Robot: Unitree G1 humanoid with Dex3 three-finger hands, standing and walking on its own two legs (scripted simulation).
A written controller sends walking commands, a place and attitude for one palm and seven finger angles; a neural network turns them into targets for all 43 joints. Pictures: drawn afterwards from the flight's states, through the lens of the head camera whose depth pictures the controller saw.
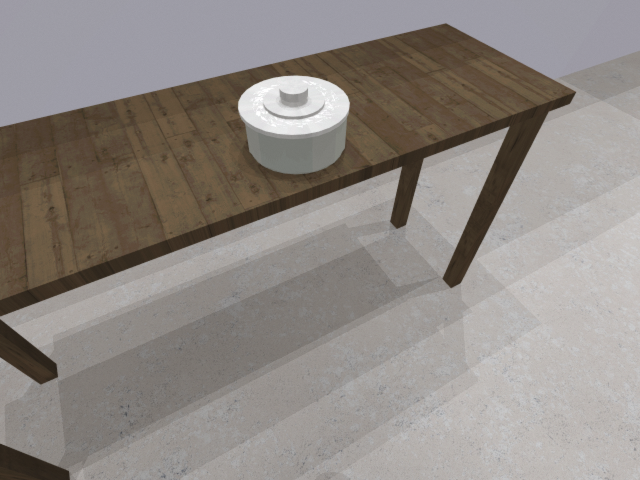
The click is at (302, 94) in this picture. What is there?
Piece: lid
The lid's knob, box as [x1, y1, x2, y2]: [279, 80, 307, 102]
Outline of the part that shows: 280,84 280,97 286,101 300,101 307,96 307,85 302,81 287,80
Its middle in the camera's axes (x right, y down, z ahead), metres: -0.05 -0.25 +0.66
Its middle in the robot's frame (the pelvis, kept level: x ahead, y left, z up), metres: +0.68 +0.09 +0.14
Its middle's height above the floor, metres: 0.91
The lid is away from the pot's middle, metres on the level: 0.00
